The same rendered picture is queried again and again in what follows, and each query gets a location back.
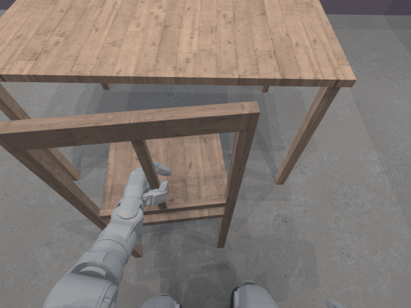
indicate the robot left upper arm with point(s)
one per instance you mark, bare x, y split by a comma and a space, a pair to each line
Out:
80, 291

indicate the robot right thigh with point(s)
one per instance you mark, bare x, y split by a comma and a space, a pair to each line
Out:
252, 296

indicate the table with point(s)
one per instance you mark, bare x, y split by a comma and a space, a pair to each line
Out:
175, 42

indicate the chair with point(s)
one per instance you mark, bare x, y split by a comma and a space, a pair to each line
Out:
185, 139

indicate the right robot shin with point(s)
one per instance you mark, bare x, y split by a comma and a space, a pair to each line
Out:
248, 283

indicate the robot left forearm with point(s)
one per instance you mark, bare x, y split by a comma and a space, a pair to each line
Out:
112, 249

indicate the left robot hand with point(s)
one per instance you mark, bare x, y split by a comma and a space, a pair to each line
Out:
137, 186

